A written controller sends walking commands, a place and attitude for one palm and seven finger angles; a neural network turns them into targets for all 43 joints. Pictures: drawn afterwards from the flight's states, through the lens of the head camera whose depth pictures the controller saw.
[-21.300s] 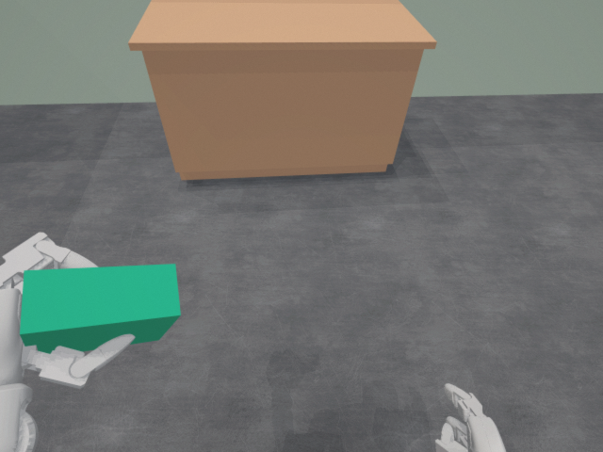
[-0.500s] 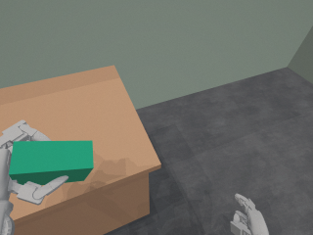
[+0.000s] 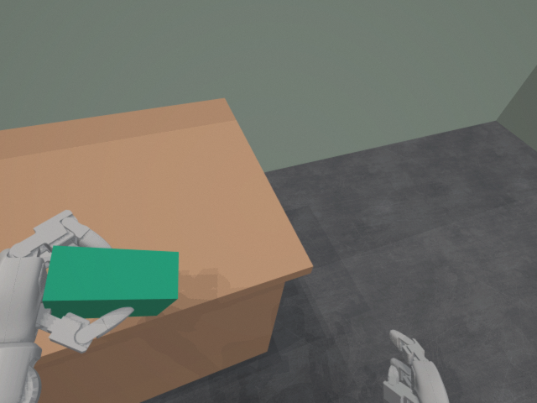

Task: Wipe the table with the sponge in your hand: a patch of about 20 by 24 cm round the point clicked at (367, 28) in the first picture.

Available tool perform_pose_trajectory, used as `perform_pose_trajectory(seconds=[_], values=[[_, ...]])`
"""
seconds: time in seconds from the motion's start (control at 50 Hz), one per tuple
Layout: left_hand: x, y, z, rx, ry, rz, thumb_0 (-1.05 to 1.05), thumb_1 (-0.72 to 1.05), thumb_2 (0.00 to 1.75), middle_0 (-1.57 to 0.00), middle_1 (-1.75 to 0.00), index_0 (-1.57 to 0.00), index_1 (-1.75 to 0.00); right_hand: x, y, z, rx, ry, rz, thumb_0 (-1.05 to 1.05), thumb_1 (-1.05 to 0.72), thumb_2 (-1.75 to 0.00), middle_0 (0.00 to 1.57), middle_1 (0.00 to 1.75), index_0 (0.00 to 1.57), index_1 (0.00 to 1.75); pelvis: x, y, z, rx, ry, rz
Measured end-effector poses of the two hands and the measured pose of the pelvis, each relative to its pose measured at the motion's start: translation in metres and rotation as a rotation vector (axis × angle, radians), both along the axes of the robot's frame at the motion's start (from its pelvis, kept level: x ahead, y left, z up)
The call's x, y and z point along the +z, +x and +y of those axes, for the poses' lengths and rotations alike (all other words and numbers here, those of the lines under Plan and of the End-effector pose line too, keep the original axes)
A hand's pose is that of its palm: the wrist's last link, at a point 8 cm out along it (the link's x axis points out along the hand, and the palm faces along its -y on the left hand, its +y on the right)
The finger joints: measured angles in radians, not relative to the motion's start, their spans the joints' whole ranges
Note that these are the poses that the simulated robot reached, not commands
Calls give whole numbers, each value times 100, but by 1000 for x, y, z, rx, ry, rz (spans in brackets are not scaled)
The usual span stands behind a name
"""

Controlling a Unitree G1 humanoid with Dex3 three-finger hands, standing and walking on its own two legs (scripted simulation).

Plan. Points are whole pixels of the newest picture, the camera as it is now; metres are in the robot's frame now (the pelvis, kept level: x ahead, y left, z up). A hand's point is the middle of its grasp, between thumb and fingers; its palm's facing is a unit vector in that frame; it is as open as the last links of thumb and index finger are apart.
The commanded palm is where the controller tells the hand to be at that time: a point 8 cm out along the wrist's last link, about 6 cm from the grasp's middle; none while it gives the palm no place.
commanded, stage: come to a stop and stand still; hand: left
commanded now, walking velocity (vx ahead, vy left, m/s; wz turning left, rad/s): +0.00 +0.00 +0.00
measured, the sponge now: (131, 286) +0.22 +0.19 +0.11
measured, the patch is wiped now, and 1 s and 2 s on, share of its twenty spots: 0.00 0.00 0.00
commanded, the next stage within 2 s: look again from close up in 1.14 s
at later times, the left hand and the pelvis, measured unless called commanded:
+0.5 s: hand (41, 246) +0.24 +0.28 +0.15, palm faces +0.38 -0.85 -0.37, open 9.5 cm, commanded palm +0.17 +0.31 +0.18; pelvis +0.01 +0.02 +0.00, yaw +1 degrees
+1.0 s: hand (70, 251) +0.23 +0.24 +0.16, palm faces +0.38 -0.85 -0.37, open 9.5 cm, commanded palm +0.17 +0.28 +0.18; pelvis +0.02 -0.01 +0.00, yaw +2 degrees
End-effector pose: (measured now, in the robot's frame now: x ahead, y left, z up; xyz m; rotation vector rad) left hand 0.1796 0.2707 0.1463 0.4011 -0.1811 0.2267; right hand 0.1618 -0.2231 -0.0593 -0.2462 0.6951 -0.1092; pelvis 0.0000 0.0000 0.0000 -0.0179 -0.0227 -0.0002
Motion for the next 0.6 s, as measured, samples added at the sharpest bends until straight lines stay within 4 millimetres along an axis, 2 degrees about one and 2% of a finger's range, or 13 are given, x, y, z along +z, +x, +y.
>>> perform_pose_trajectory(seconds=[0.1, 0.16, 0.24, 0.36, 0.42, 0.6], values=[[21, -5, 46, 105, 90, -122, -1, -45, 103, -79, -135, -80, -136, 0, -4, 21, 46, -19, 9, 1, -90, -90, 21, 30, 20, 30, -2, -5, 11, 21, -6, -10], [37, -8, 60, 160, 95, -212, -1, -45, 103, -79, -136, -80, -136, -2, -1, 33, 78, -6, 7, 1, -90, -90, 21, 30, 20, 30, -2, -4, 18, 25, -9, -12], [39, -7, 56, 150, 53, -243, -1, -45, 103, -79, -136, -80, -136, -3, 5, 45, 94, 18, -3, 1, -90, -90, 21, 30, 20, 30, -1, 1, 27, 18, -11, -5], [13, 9, 48, 106, 10, -121, -1, -45, 103, -79, -136, -79, -136, -2, 16, 52, 84, 32, -8, 1, -90, -90, 21, 30, 20, 30, 1, 8, 30, 13, -10, 4], [8, 16, 50, 103, 20, -88, -1, -45, 103, -79, -136, -79, -136, -1, 20, 49, 77, 25, -5, 1, -90, -90, 21, 30, 20, 30, 1, 11, 28, 17, -11, 5], [38, 17, 38, 73, 87, -179, -1, -45, 103, -79, -136, -79, -136, 2, 33, 28, 65, -3, -4, 1, -90, -90, 21, 30, 20, 30, 1, 20, 20, 28, -12, 13]])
